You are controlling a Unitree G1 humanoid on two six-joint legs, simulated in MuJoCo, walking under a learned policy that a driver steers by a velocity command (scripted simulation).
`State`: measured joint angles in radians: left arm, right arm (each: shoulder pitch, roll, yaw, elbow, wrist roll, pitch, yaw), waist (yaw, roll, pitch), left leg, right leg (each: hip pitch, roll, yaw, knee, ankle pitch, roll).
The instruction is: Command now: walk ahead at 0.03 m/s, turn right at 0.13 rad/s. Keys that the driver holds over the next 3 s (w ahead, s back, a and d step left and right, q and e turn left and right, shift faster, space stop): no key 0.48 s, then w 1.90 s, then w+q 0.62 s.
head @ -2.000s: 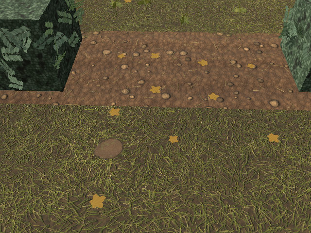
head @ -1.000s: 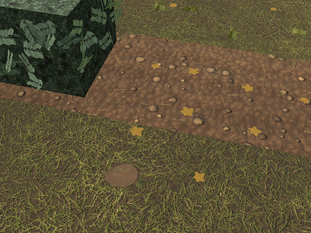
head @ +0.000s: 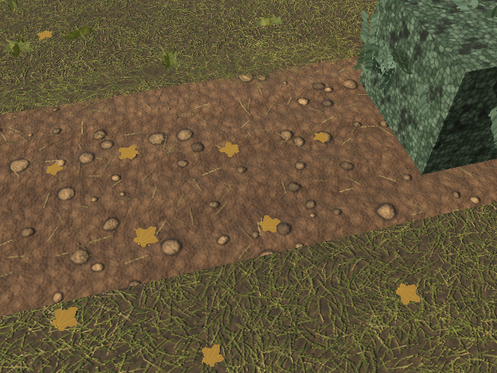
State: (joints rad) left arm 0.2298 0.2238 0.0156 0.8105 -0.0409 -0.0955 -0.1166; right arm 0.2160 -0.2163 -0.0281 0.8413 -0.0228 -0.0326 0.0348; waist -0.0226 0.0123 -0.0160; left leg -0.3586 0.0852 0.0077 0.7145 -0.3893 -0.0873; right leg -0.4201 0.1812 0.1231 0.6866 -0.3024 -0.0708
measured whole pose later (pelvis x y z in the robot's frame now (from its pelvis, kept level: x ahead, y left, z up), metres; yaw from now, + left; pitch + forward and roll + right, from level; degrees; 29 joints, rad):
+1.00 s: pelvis +0.15 +0.00 +0.00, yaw +0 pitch +0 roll -3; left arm 0.55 0.11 -0.04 0.92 0.09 -0.14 0.01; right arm 0.14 -0.19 -0.03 0.76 -0.11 -0.09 0.04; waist 0.07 0.06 0.01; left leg -0.61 0.09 -0.06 0.83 0.23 0.08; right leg -0.09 0.10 -0.08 0.58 -0.50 -0.08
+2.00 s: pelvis +0.67 -0.07 -0.14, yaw +0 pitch +3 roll +0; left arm 0.39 0.22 0.05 0.95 -0.01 -0.09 0.00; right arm 0.09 -0.28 -0.07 0.86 0.01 -0.07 -0.01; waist 0.05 0.05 -0.02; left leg -0.72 0.10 -0.05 0.75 0.05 0.02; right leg -0.09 0.05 -0.03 0.23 -0.19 -0.06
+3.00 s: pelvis +1.20 -0.04 -0.14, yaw +17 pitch +1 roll -2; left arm 0.25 0.25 0.07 0.94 0.01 -0.10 0.00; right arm 0.19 -0.31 -0.10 0.82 0.03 -0.03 -0.01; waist 0.04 0.05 0.02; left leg -0.68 0.11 -0.06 1.04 -0.20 0.02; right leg -0.13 0.01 -0.14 0.29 -0.17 -0.03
